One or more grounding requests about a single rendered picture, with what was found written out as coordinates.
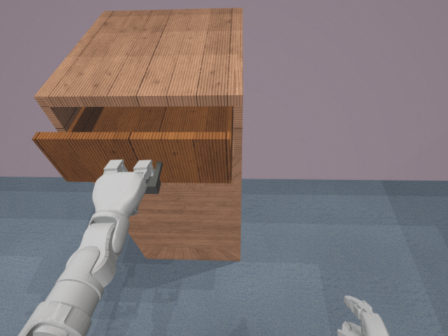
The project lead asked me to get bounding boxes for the cabinet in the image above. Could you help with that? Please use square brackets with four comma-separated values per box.
[34, 8, 243, 261]

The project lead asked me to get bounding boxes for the drawer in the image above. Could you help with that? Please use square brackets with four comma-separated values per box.
[32, 106, 233, 183]

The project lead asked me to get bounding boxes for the left robot forearm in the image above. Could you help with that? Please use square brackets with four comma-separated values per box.
[18, 211, 130, 336]

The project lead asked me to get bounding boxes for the handle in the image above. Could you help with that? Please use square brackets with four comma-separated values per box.
[145, 162, 163, 194]

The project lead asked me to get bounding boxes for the robot left hand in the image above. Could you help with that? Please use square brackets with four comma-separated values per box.
[92, 160, 155, 219]

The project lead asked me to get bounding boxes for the robot right hand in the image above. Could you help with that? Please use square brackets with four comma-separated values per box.
[337, 295, 390, 336]

